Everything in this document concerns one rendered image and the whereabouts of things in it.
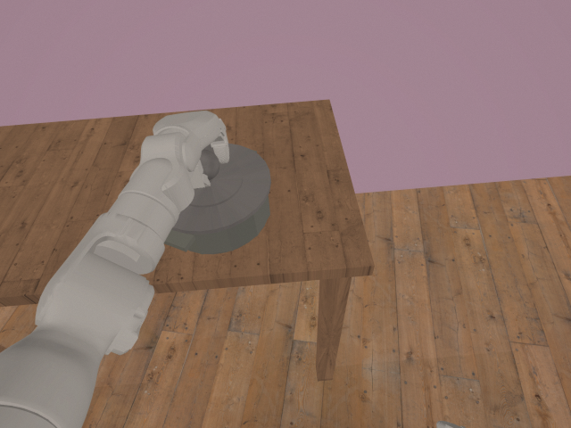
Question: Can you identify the left robot forearm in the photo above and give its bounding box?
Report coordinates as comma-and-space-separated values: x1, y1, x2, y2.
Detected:
35, 124, 202, 325

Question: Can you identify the robot left hand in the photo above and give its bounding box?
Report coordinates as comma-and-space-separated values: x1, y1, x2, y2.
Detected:
153, 111, 229, 189

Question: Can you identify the table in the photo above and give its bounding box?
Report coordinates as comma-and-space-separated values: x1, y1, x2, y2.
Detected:
0, 100, 375, 381

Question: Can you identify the left robot upper arm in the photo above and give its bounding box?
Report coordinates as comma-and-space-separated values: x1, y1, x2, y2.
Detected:
0, 252, 154, 428

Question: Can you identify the lid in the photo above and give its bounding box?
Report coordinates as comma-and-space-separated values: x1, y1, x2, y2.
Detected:
171, 144, 271, 235

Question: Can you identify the knob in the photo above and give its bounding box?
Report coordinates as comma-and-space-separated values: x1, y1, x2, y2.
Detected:
200, 150, 219, 180

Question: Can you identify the pot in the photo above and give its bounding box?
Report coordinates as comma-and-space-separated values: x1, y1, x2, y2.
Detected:
164, 151, 270, 254

